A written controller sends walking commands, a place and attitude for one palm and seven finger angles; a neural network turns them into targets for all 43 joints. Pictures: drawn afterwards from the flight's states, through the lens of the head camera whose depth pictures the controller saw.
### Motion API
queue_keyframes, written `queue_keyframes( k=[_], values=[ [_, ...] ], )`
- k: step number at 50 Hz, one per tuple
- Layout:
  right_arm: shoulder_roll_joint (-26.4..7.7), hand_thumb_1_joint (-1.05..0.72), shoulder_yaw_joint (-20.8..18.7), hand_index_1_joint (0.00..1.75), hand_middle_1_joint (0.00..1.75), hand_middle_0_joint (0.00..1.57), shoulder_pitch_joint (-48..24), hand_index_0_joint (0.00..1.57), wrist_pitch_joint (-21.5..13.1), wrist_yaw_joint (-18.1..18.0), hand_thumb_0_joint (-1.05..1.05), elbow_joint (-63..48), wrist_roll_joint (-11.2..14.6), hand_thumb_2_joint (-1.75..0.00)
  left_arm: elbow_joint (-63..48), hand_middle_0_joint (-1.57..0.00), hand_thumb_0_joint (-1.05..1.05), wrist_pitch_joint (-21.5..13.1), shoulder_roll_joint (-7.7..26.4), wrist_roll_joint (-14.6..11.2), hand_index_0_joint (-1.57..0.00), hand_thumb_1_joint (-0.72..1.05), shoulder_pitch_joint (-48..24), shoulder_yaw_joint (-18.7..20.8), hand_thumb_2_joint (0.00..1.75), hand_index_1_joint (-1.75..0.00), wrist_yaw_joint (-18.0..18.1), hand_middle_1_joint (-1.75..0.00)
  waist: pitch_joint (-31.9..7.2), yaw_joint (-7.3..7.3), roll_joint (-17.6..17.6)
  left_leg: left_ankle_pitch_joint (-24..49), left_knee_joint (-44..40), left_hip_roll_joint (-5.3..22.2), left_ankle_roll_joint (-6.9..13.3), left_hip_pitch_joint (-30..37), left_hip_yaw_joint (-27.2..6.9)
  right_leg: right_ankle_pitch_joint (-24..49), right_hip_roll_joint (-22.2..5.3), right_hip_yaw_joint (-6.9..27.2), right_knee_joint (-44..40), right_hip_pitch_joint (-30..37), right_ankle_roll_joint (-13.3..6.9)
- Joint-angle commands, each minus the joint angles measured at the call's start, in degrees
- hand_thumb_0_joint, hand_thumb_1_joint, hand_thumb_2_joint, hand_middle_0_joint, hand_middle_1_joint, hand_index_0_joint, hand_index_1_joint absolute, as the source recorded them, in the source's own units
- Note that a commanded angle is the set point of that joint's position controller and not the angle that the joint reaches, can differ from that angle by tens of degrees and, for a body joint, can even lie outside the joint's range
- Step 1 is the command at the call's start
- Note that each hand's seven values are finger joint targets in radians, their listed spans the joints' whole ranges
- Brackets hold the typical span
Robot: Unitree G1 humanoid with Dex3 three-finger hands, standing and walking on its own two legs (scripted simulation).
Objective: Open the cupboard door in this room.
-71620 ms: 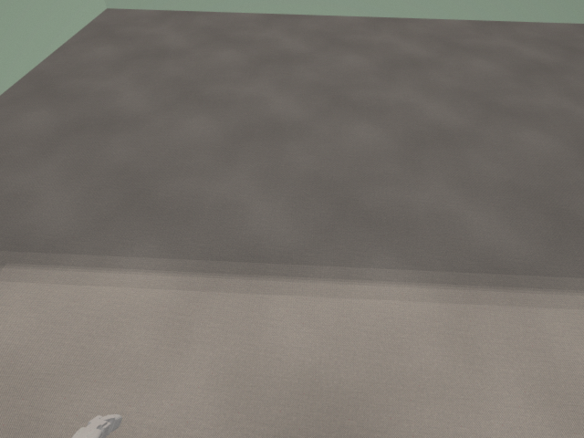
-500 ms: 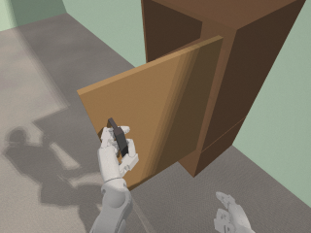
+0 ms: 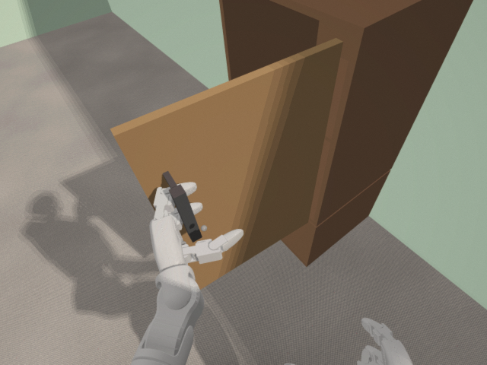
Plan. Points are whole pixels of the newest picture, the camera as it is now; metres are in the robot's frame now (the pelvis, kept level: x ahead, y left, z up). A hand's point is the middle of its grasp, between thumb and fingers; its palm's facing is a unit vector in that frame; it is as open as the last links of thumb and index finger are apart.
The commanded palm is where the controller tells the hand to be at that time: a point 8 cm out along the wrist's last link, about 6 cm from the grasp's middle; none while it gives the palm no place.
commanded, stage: open thumb and fingers to let go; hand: left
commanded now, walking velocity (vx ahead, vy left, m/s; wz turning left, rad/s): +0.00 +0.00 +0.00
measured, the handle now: (182, 207) +0.37 +0.12 +0.06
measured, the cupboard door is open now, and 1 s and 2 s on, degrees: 85 87 87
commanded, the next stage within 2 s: slide the hand sideways off the handle in 0.36 s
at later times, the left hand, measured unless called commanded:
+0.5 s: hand (201, 230) +0.32 +0.08 +0.06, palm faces +0.25 -0.97 -0.03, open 14.8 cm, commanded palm +0.29 +0.12 +0.06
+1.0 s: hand (185, 258) +0.27 +0.10 +0.06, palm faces -0.18 -0.98 -0.02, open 16.3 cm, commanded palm +0.25 +0.16 +0.06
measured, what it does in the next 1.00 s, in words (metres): shifts its weight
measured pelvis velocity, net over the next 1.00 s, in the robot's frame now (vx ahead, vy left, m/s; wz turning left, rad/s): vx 0.00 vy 0.07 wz -0.05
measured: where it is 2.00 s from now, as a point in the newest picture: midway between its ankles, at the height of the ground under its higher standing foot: outside the picture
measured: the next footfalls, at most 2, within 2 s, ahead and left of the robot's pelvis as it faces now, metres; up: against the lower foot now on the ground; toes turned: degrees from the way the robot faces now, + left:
none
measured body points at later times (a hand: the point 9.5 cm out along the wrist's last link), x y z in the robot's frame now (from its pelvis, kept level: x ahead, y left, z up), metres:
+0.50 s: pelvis +0.00 +0.04 -0.01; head +0.03 +0.01 +0.44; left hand +0.30 +0.13 +0.06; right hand +0.16 -0.18 -0.11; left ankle +0.01 +0.15 -0.70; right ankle +0.02 -0.02 -0.70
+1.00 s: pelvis +0.00 +0.07 -0.01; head +0.04 +0.06 +0.44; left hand +0.28 +0.15 +0.06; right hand +0.16 -0.15 -0.09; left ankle +0.01 +0.15 -0.70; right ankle +0.02 -0.02 -0.70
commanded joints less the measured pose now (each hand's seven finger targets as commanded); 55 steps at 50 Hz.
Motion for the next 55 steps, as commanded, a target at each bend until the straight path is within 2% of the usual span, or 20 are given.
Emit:
queue_keyframes(
  k=[1, 3, 9, 10, 17, 23, 24, 25, 26, 27, 29, 30, 31, 33, 35, 39, 42, 45, 48, 55],
  values=[
    [-3.36, -0.9, -0.92, 0.3, 0.3, 0.2, -4.64, 0.2, -3.15, -0.31, 0.0, -8.69, 0.03, -0.9, -10.88, -0.28, 0.0, -4.14, -0.67, 2.11, -0.28, -0.5, -15.12, -1.71, 0.3, -1.1, 0.18, -1.1, -13.61, -1.22, -8.7, 3.64, -0.52, -0.72, 2.07, -3.93, -0.75, 14.4, -9.53, 18.54, -13.8, 16.23, 9.75],
    [-3.24, -0.9, -0.99, 0.3, 0.3, 0.2, -4.58, 0.2, -3.15, -0.21, 0.0, -8.78, 0.05, -0.9, -11.09, -0.27, 0.0, -4.24, -1.04, 2.38, -0.27, -0.5, -15.07, -2.02, 0.3, -1.0, 0.26, -1.0, -14.46, -0.94, -7.54, 4.25, -0.68, -0.7, 2.05, -3.2, -0.53, 14.76, -9.15, 17.7, -13.26, 16.25, 9.32],
    [-3.32, -0.9, -0.77, 0.3, 0.3, 0.2, -4.76, 0.2, -3.24, -0.35, 0.0, -8.88, -0.04, -0.9, -9.28, -0.22, 0.0, -3.78, -2.31, 2.25, -0.22, -0.5, -18.59, -2.81, 0.3, -0.7, 1.3, -0.7, -12.9, -1.54, -9.75, 3.23, -0.91, -0.66, 2.31, -2.66, -0.7, 10.23, -8.2, 15.96, -13.59, 13.64, 8.77],
    [-3.17, -0.9, -0.77, 0.3, 0.3, 0.2, -5.06, 0.2, -3.23, -0.28, 0.0, -9.06, -0.06, -0.9, -9.0, -0.21, 0.0, -3.83, -2.48, 2.24, -0.21, -0.5, -17.38, -2.56, 0.3, -0.65, 1.6, -0.65, -13.55, -0.93, -8.87, 3.63, -1.05, -0.64, 2.28, -2.35, -0.53, 10.5, -7.95, 15.3, -12.93, 13.57, 8.54],
    [-2.89, -0.9, -0.74, 0.3, 0.3, 0.2, -4.78, 0.2, -2.94, 0.23, 0.0, -9.59, -0.37, -0.9, -9.01, -0.15, 0.0, -3.43, -4.44, 4.08, -0.15, -0.5, -18.05, -4.35, 0.3, -0.3, 3.75, -0.3, -15.25, -0.91, -6.84, 6.02, -0.92, -0.36, 2.46, -0.22, -0.22, 12.47, -6.1, 11.29, -9.62, 11.11, 7.42],
    [-3.11, -0.9, -0.63, 0.3, 0.3, 0.2, -5.22, 0.2, -2.95, 0.44, 0.0, -9.74, -0.56, -0.9, -8.09, -0.15, 0.0, -2.82, -6.67, 4.54, -0.15, -0.5, -21.38, -6.2, 0.3, -0.3, 5.07, -0.3, -13.24, -1.45, -6.99, 5.67, -1.36, -0.01, 2.68, 1.3, -0.7, 7.72, -4.15, 7.6, -8.02, 6.45, 6.24],
    [-5.07, -0.9, -0.19, 0.3, 0.3, 0.2, -2.32, 0.2, -3.2, 0.71, 0.0, -8.44, -0.54, -0.9, -7.65, -0.15, 0.0, -4.83, -2.19, 9.98, -0.15, -0.5, -20.88, -17.57, 0.3, -0.3, -6.57, -0.3, -9.6, -5.8, -9.16, 6.85, -0.66, 0.0, 3.8, 1.77, -0.5, 13.85, -4.14, 8.24, -6.51, 5.01, 6.4],
    [-4.95, -0.9, -0.85, 0.3, 0.3, 0.2, -1.21, 0.2, -3.5, 0.36, 0.0, -10.14, 0.33, -0.9, -11.58, -0.15, 0.0, -7.05, 2.38, 8.07, -0.15, -0.5, -23.56, -13.03, 0.3, -0.3, -12.8, -0.3, -14.85, -3.82, -6.79, 8.02, -0.4, -0.21, 3.94, 2.1, -0.47, 16.03, -4.51, 8.85, -5.57, 7.56, 6.12],
    [-5.03, -0.9, -0.7, 0.3, 0.3, 0.2, -1.1, 0.2, -3.48, -0.2, 0.0, -10.5, 0.47, -0.9, -11.8, -0.15, 0.0, -8.16, 5.22, 7.52, -0.15, -0.5, -23.78, -11.63, 0.3, -0.3, -16.48, -0.3, -16.58, -2.96, -6.38, 8.55, -0.63, -0.34, 3.96, 2.25, -0.6, 17.13, -4.56, 9.28, -5.04, 9.62, 5.84],
    [-4.94, -0.9, -0.58, 0.3, 0.3, 0.2, -1.53, 0.2, -3.7, -0.53, 0.0, -10.95, 0.78, -0.9, -13.03, -0.15, 0.0, -8.76, 5.01, 6.75, -0.15, -0.5, -23.93, -12.34, 0.3, -0.3, -19.63, -0.3, -18.17, -2.84, -4.38, 9.0, -0.54, -0.32, 3.95, 3.31, -0.51, 17.38, -4.58, 9.55, -4.9, 9.82, 5.73],
    [-5.36, -0.9, -0.19, 0.3, 0.3, 0.2, -0.51, 0.2, -4.68, -0.6, 0.0, -11.97, 1.98, -0.9, -12.58, -0.15, 0.0, -8.22, 2.44, 3.13, -0.15, -0.5, -22.21, -15.52, 0.3, -0.3, -27.0, -0.3, -17.04, -3.44, -1.75, 9.64, -1.27, -0.16, 3.73, 6.4, -1.23, 16.26, -3.85, 8.41, -4.97, 7.8, 5.18],
    [-5.19, -0.9, 0.2, 0.3, 0.3, 0.2, -0.7, 0.2, -5.13, -0.77, 0.0, -12.52, 2.74, -0.9, -11.07, -0.15, 0.0, -7.14, 0.82, -0.34, -0.15, -0.5, -21.27, -15.75, 0.3, -0.3, -29.77, -0.3, -14.68, -3.98, -3.2, 8.55, -1.91, -0.1, 3.84, 6.8, -1.55, 14.75, -3.4, 7.73, -6.14, 6.95, 5.46],
    [-5.49, -0.9, 0.39, 0.3, 0.3, 0.2, -1.33, 0.2, -5.44, -1.01, 0.0, -13.08, 3.41, -0.9, -11.2, -0.15, 0.0, -5.93, 0.38, -3.87, -0.15, -0.5, -20.38, -14.22, 0.3, -0.3, -31.24, -0.3, -13.53, -3.37, -3.45, 6.88, -3.09, 0.07, 3.49, 7.04, -1.99, 11.7, -2.96, 6.9, -7.02, 6.77, 5.42],
    [-5.9, -0.9, 0.76, 0.3, 0.3, 0.2, -2.57, 0.2, -6.38, -1.41, 0.0, -13.73, 4.23, -0.9, -11.32, -0.15, 0.0, -3.73, 0.25, -8.85, -0.15, -0.5, -19.48, -10.9, 0.3, -0.3, -31.37, -0.3, -11.18, -2.63, -6.35, 3.48, -4.87, 0.22, 3.18, 6.26, -2.46, 6.24, -2.54, 5.97, -8.75, 6.8, 5.7],
    [-6.13, -0.9, 0.89, 0.3, 0.3, 0.2, -2.77, 0.2, -7.0, -1.13, 0.0, -13.8, 4.28, -0.9, -11.29, -0.15, 0.0, -2.72, 1.29, -10.2, -0.15, -0.5, -16.55, -7.58, 0.3, -0.3, -29.43, -0.3, -10.04, -1.3, -7.94, 3.66, -5.75, 0.24, 2.89, 5.59, -2.7, 5.3, -2.45, 5.09, -8.3, 6.82, 5.62],
    [-6.18, -0.9, 0.38, 0.3, 0.3, 0.2, -2.04, 0.2, -6.86, 0.48, 0.0, -14.89, 3.41, -0.9, -14.24, -0.15, 0.0, -3.62, 4.0, -5.51, -0.15, -0.5, -9.15, -5.12, 0.3, -0.3, -24.46, -0.3, -10.11, 0.95, -5.96, 5.87, -5.73, 0.61, 2.35, 5.14, -2.52, 6.07, -2.46, 4.59, -5.72, 5.92, 5.07],
    [-5.52, -0.9, 0.11, 0.3, 0.3, 0.2, -1.74, 0.2, -6.4, 1.73, 0.0, -16.15, 2.92, -0.9, -18.4, -0.15, 0.0, -4.77, 2.89, -2.1, -0.15, -0.5, -6.07, -7.4, 0.3, -0.3, -22.56, -0.3, -11.29, 0.7, -2.3, 8.53, -4.48, 1.1, 1.87, 6.21, -2.43, 7.69, -2.56, 4.32, -3.6, 3.96, 4.78],
    [-5.67, -0.9, -0.08, 0.3, 0.3, 0.2, -1.37, 0.2, -5.48, 2.01, 0.0, -17.05, 2.64, -0.9, -20.36, -0.15, 0.0, -4.56, 5.59, -0.44, -0.15, -0.5, -2.96, -5.8, 0.3, -0.3, -21.71, -0.3, -11.43, 1.07, -2.96, 9.57, -3.91, 1.29, 1.56, 5.24, -2.38, 8.64, -2.39, 4.54, -2.94, 4.4, 4.58],
    [-5.62, -0.9, 0.01, 0.3, 0.3, 0.2, -1.52, 0.2, -4.61, 1.54, 0.0, -18.19, 2.76, -0.9, -23.15, -0.15, 0.0, -3.84, 6.99, -0.64, -0.15, -0.5, 0.06, -4.74, 0.3, -0.3, -22.04, -0.3, -11.56, 1.28, -4.81, 8.5, -3.82, 1.16, 1.92, 4.2, -1.74, 9.08, -2.24, 5.09, -3.4, 6.24, 4.71],
    [-5.52, -0.9, 0.52, 0.3, 0.3, 0.2, -1.44, 0.2, -5.07, 0.09, 0.0, -18.6, 3.22, -0.9, -29.65, -0.15, 0.0, -2.86, 8.14, -3.99, -0.15, -0.5, 5.49, -3.47, 0.3, -0.3, -24.63, -0.3, -10.48, 0.43, -4.15, 10.6, -3.08, 1.28, 1.98, 4.4, -2.01, 11.85, -1.85, 5.02, -3.46, 6.75, 5.03]
  ],
)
